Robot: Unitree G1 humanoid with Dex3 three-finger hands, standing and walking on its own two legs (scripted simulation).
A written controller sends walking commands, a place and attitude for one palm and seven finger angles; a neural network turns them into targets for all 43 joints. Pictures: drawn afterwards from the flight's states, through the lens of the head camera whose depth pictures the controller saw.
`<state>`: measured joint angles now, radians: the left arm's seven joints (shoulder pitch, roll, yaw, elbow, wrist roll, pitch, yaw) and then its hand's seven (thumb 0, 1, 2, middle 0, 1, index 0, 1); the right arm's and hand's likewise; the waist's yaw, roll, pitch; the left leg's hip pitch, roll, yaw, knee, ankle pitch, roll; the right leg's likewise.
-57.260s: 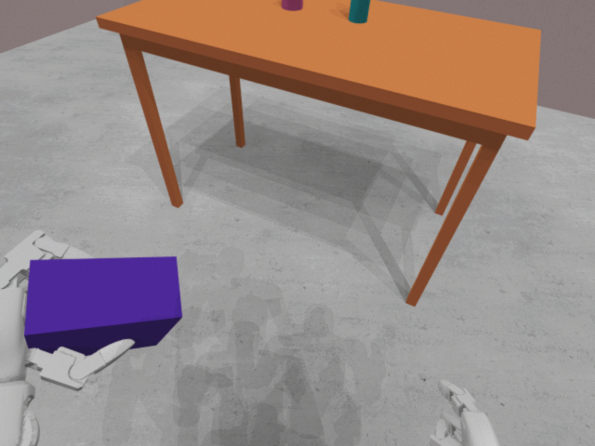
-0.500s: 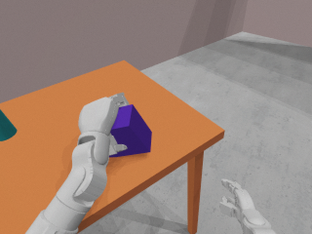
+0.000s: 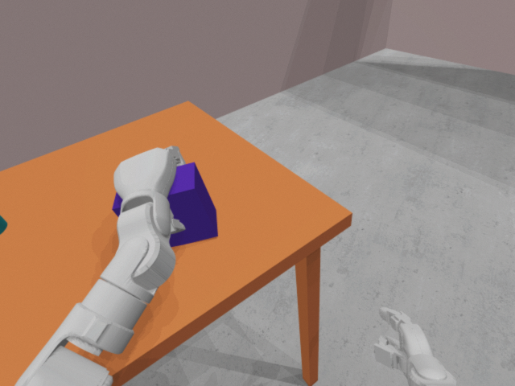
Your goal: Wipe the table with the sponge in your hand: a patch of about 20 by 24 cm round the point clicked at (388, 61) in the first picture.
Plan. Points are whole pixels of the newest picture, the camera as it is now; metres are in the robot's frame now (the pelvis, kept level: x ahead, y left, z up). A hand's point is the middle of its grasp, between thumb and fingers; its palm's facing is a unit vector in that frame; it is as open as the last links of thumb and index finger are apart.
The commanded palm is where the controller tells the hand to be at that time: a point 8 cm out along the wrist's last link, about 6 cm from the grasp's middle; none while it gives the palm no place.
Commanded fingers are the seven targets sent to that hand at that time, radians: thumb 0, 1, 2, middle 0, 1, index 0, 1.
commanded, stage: wipe forward along the third lane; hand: left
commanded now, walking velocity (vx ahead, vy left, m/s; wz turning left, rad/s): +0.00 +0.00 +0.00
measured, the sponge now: (174, 217) +0.36 +0.18 +0.12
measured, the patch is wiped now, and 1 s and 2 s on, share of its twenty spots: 0.75 0.80 0.80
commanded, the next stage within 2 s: wipe back along the third lane in 1.18 s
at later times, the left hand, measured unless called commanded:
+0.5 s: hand (153, 181) +0.39 +0.21 +0.17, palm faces +0.06 -0.06 -1.00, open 10.4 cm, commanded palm +0.36 +0.23 +0.19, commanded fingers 0.00 0.10 1.30 -1.20 -1.60 -1.20 -1.60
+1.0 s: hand (143, 169) +0.43 +0.25 +0.17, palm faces +0.00 -0.04 -1.00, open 10.4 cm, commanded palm +0.41 +0.26 +0.19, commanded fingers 0.00 0.10 1.30 -1.20 -1.60 -1.20 -1.60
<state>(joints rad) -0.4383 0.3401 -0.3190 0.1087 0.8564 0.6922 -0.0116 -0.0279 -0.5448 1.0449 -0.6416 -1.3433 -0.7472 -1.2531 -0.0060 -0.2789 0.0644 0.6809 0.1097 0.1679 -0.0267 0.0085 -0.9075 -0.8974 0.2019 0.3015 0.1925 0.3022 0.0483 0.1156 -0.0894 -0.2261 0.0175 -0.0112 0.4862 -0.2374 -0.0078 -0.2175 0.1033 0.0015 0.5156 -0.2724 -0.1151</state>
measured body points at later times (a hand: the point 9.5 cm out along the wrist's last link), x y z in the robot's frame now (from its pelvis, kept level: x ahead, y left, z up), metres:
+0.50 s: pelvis +0.01 +0.00 +0.00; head -0.02 -0.06 +0.45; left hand +0.39 +0.21 +0.22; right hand +0.22 -0.23 -0.10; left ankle +0.02 +0.15 -0.73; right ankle +0.00 -0.04 -0.73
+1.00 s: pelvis +0.01 +0.02 +0.00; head +0.00 -0.03 +0.45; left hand +0.43 +0.24 +0.22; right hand +0.17 -0.23 -0.12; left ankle +0.02 +0.15 -0.73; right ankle +0.00 -0.04 -0.73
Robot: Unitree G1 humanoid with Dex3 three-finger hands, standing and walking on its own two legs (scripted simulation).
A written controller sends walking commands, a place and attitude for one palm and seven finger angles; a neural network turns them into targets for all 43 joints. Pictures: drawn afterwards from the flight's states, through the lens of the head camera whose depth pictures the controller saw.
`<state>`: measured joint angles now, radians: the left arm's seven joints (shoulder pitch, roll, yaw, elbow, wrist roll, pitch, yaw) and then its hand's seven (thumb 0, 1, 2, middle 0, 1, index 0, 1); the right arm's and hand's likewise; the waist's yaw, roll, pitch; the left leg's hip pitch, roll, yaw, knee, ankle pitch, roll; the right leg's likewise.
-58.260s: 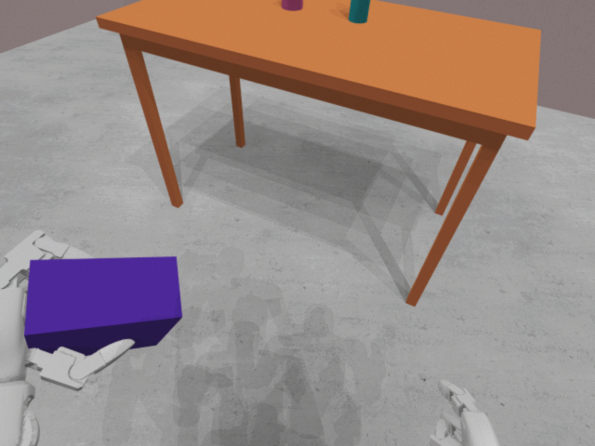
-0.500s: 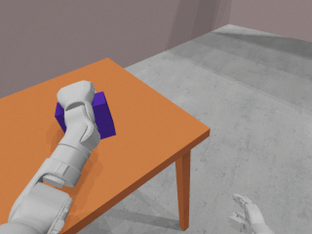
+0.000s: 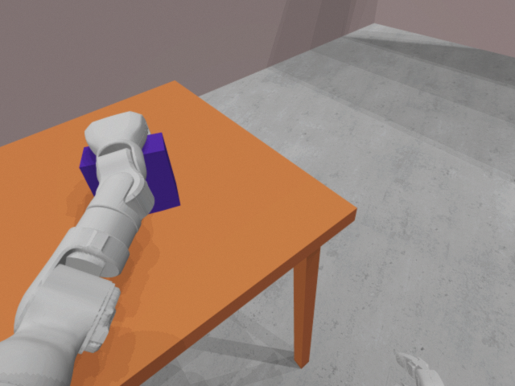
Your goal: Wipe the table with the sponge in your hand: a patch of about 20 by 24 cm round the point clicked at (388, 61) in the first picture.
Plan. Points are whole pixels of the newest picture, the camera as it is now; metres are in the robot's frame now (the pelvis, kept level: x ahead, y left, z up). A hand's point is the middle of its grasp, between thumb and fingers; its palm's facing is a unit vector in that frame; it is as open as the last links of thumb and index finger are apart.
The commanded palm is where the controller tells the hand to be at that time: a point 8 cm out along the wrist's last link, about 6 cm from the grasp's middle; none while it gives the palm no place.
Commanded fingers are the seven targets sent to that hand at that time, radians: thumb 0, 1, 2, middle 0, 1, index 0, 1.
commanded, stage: wipe forward along the third lane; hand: left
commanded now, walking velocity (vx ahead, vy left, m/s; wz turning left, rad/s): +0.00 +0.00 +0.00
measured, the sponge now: (138, 187) +0.42 +0.23 +0.11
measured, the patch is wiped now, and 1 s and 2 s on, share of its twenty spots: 0.80 0.80 0.80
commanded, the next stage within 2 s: wipe back along the third lane in 0.18 s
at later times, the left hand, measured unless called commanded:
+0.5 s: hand (125, 156) +0.45 +0.24 +0.16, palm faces +0.08 -0.03 -1.00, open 10.4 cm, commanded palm +0.40 +0.23 +0.19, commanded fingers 0.00 0.10 1.30 -1.20 -1.60 -1.20 -1.60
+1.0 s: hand (133, 170) +0.41 +0.21 +0.16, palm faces +0.16 -0.06 -0.99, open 10.4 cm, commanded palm +0.35 +0.19 +0.18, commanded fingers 0.00 0.10 1.30 -1.20 -1.60 -1.20 -1.60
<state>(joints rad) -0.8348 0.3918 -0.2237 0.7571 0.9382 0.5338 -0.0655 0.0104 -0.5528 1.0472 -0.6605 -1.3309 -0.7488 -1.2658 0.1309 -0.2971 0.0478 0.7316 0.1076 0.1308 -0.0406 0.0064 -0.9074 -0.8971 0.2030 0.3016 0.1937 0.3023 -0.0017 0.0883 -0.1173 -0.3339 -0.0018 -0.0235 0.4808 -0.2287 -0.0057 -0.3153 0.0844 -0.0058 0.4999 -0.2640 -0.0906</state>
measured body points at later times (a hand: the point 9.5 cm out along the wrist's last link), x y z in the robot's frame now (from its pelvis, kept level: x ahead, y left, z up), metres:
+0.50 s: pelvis +0.02 +0.03 +0.00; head +0.01 +0.00 +0.45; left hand +0.44 +0.24 +0.22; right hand +0.17 -0.21 -0.12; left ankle +0.01 +0.14 -0.74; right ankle -0.01 -0.06 -0.74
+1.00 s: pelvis +0.03 +0.05 +0.00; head +0.00 +0.01 +0.45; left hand +0.39 +0.21 +0.22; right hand +0.29 -0.13 -0.07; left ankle +0.01 +0.14 -0.74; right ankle -0.01 -0.06 -0.74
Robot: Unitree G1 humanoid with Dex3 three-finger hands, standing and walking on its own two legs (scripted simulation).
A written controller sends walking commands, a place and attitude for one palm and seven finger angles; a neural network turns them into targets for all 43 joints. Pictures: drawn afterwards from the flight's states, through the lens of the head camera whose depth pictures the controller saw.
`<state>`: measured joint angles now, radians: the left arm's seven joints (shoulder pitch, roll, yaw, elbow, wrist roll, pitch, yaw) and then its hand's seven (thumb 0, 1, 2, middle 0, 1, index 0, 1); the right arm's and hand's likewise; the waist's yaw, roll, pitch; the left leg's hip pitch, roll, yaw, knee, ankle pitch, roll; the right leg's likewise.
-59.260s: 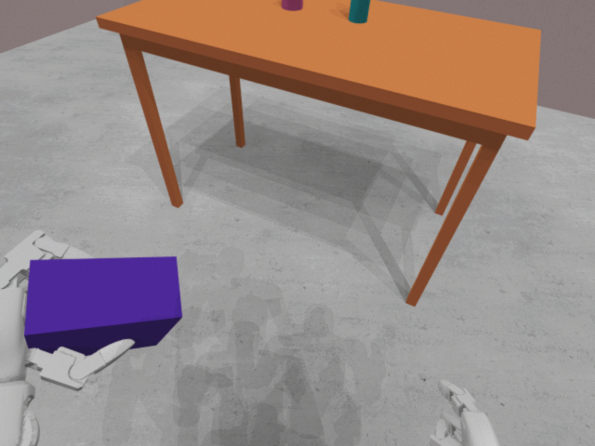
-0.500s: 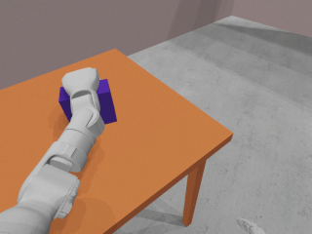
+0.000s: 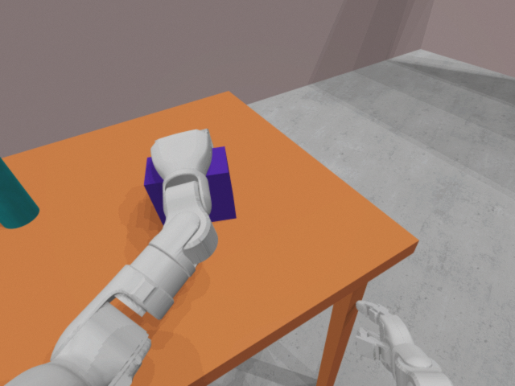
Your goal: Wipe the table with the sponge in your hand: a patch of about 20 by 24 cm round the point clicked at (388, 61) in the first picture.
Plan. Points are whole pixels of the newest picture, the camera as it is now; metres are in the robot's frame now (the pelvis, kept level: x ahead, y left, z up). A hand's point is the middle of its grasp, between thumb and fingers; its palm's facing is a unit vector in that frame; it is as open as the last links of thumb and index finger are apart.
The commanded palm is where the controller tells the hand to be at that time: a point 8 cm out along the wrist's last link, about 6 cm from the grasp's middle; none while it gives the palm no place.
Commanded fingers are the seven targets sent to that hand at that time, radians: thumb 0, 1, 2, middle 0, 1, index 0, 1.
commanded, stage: wipe back along the third lane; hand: left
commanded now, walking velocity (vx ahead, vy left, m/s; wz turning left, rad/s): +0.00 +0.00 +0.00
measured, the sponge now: (196, 197) +0.39 +0.16 +0.11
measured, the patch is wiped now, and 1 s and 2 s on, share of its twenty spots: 0.80 0.80 0.85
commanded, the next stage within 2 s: slide back across to the middle lane in 0.90 s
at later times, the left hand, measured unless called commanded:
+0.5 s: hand (204, 200) +0.33 +0.12 +0.17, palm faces +0.23 -0.16 -0.96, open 10.4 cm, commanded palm +0.27 +0.12 +0.19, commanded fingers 0.00 0.10 1.30 -1.20 -1.60 -1.20 -1.60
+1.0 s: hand (216, 223) +0.29 +0.09 +0.17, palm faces +0.27 -0.21 -0.94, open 10.4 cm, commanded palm +0.23 +0.09 +0.19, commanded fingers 0.00 0.10 1.30 -1.20 -1.60 -1.20 -1.60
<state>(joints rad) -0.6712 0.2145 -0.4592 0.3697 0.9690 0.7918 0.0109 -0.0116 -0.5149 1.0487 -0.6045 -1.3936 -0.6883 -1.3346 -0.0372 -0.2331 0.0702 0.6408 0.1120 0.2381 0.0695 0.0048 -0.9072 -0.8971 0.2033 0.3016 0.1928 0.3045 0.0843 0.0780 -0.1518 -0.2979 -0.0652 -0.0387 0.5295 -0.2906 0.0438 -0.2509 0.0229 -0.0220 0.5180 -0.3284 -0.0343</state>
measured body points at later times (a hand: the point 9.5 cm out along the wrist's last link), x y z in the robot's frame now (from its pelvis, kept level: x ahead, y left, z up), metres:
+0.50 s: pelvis -0.02 -0.03 +0.00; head -0.06 -0.08 +0.45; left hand +0.31 +0.13 +0.22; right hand +0.21 -0.24 -0.08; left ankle -0.01 +0.09 -0.73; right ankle -0.04 -0.10 -0.73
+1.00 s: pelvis -0.03 -0.05 +0.00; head -0.08 -0.11 +0.44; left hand +0.27 +0.10 +0.22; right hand +0.22 -0.25 -0.07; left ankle -0.01 +0.09 -0.73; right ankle -0.04 -0.10 -0.73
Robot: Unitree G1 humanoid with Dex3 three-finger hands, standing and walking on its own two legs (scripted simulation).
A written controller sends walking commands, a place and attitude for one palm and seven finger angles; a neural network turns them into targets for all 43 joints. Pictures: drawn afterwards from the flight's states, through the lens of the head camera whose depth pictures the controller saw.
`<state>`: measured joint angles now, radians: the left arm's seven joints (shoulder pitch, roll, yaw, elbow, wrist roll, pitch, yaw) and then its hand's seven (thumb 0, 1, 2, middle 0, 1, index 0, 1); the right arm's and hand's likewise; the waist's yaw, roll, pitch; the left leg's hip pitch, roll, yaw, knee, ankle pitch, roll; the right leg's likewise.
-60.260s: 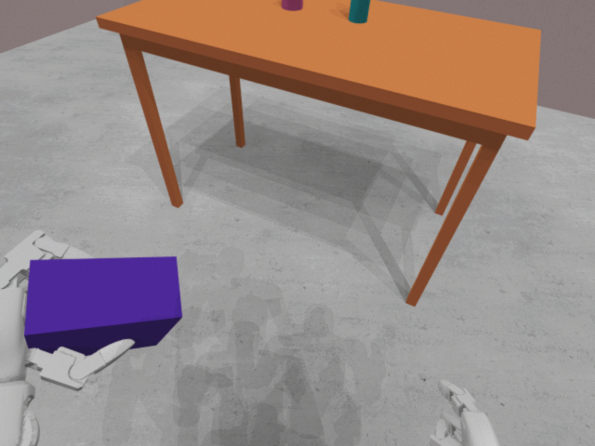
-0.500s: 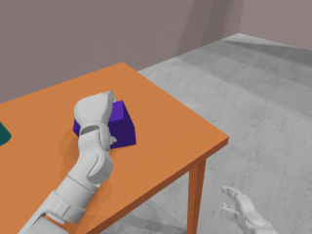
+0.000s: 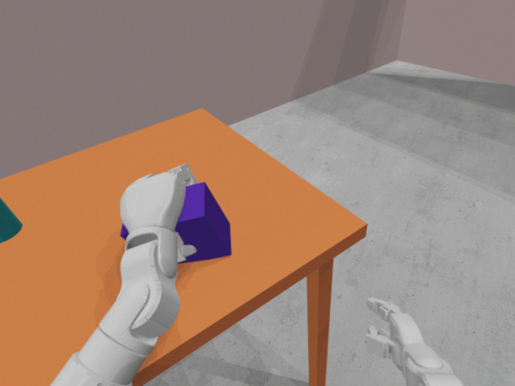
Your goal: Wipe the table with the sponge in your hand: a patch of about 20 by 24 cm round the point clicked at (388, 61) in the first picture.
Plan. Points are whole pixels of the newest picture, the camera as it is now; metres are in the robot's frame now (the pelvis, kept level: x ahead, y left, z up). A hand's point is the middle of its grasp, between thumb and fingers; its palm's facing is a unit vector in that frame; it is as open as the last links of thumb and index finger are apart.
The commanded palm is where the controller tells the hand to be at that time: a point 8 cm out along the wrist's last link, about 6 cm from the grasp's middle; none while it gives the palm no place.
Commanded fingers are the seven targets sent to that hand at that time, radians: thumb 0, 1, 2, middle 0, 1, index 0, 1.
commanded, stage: slide back across to the middle lane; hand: left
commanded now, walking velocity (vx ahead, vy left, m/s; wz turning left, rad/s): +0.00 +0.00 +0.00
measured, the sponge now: (186, 234) +0.32 +0.16 +0.12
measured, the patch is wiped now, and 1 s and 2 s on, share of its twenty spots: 0.80 0.85 0.85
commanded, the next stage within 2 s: wipe forward along the middle lane in 0.64 s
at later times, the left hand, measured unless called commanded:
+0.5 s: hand (146, 231) +0.26 +0.18 +0.19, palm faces +0.32 -0.39 -0.86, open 10.4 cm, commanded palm +0.21 +0.20 +0.22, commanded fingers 0.00 0.10 1.30 -1.20 -1.60 -1.20 -1.60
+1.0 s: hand (125, 233) +0.26 +0.22 +0.18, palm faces +0.27 -0.25 -0.93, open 10.4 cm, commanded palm +0.23 +0.23 +0.22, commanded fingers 0.00 0.10 1.30 -1.20 -1.60 -1.20 -1.60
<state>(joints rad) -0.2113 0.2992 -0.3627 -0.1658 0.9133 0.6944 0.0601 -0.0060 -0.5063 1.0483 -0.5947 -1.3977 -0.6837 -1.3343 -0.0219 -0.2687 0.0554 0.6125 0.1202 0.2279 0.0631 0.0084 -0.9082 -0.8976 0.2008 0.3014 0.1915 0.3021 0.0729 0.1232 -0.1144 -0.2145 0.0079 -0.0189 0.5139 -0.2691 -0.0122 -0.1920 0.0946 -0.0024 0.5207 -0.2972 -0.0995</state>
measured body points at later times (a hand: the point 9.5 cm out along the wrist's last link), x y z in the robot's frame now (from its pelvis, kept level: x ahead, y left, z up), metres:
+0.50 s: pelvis -0.01 +0.01 +0.00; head -0.06 -0.04 +0.44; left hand +0.24 +0.20 +0.23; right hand +0.24 -0.20 -0.06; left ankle +0.00 +0.14 -0.73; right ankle -0.01 -0.05 -0.73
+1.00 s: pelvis -0.02 +0.02 +0.00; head -0.07 -0.04 +0.45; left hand +0.25 +0.22 +0.23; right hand +0.23 -0.17 -0.06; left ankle +0.00 +0.14 -0.73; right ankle -0.01 -0.05 -0.73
